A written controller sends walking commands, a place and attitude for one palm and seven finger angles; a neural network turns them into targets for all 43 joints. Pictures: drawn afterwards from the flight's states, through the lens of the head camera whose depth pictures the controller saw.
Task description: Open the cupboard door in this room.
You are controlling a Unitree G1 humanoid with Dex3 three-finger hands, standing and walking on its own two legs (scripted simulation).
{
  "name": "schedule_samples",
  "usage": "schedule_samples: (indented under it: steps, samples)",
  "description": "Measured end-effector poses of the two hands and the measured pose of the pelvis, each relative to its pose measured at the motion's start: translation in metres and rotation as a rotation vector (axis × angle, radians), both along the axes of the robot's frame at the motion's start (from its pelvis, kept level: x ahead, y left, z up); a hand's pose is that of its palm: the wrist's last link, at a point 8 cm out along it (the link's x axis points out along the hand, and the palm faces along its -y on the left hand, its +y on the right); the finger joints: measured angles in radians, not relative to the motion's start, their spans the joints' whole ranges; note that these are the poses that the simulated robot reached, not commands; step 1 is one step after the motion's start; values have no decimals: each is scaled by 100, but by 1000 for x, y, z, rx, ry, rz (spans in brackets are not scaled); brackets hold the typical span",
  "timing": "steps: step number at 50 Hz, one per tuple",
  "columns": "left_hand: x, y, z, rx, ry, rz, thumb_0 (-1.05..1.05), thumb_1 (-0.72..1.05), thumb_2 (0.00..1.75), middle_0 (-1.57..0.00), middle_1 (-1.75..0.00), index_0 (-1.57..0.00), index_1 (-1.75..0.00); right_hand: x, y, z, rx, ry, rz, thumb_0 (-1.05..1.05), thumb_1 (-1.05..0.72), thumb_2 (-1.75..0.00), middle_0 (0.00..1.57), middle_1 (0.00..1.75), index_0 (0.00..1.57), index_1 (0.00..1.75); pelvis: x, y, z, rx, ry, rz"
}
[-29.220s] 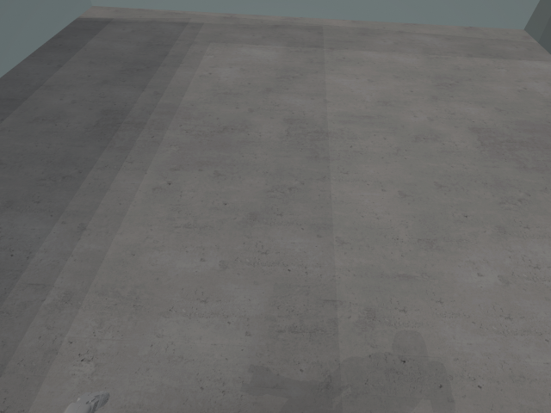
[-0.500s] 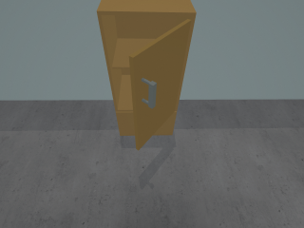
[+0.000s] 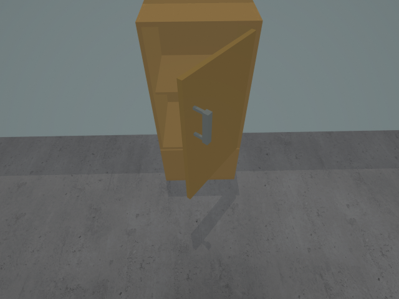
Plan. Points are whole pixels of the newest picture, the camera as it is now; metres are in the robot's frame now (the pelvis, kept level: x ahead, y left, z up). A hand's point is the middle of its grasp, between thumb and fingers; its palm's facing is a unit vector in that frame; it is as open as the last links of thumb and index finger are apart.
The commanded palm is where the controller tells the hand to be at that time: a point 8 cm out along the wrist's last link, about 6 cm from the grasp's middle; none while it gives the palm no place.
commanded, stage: let the arm hang, fingers relaxed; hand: left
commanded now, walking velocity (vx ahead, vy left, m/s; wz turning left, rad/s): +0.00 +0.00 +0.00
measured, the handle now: (201, 125) +0.60 +0.03 -0.03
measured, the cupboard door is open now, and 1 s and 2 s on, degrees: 51 51 51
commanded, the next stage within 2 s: look to check the result in 0.32 s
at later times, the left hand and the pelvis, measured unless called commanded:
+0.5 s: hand out of the picture +0.00 +0.15 -0.18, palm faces +0.04 -0.98 -0.18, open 7.4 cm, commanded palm none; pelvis +0.01 -0.01 +0.00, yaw +0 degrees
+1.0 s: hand out of the picture +0.02 +0.14 -0.17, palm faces +0.04 -0.98 -0.19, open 7.4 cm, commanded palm none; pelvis +0.03 -0.03 +0.00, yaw +0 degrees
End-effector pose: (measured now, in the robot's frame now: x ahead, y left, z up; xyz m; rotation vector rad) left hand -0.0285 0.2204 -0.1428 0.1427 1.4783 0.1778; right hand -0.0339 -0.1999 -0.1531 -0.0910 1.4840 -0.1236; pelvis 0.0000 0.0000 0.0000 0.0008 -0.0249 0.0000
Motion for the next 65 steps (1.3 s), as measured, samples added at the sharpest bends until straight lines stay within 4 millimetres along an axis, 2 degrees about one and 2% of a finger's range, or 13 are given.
schedule_samples:
  steps: [5,8,29,45,57,61,65]
  samples:
    - [20,-12,-3,-24,-55,-12,0,91,90,-20,-30,-20,-30,5,3,-1,6,-24,-11,0,-91,-90,20,30,20,30,1,-1,0,2,2,-2]
    - [24,-12,-4,-19,-59,-17,1,92,90,-20,-30,-20,-30,8,3,0,6,-35,-17,0,-91,-90,20,30,20,30,3,-3,-1,3,3,-5]
    - [25,-24,-2,-21,-28,-1,0,91,90,-20,-30,-20,-30,23,-16,1,-14,-17,-7,0,-91,-90,20,30,20,30,16,-14,1,5,5,-4]
    - [42,-32,-1,-18,-42,0,0,91,90,-20,-30,-20,-30,43,-26,1,-18,-27,4,0,-91,-90,20,30,20,30,28,-23,1,7,9,-2]
    - [54,-33,-1,-6,-43,-9,0,91,90,-20,-30,-20,-30,50,-37,-1,-33,-30,-17,0,-92,-90,20,30,20,30,34,-28,-1,7,12,-28]
    - [59,-29,-5,-4,-26,-30,0,91,90,-20,-30,-20,-30,51,-45,-2,-57,-44,-63,0,-91,-90,20,30,20,30,32,-29,-4,3,18,-63]
    - [73,-20,-9,0,-29,-61,0,90,90,-20,-30,-20,-30,51,-52,-1,-91,-68,-106,0,-91,-90,20,30,20,30,31,-27,-8,0,25,-94]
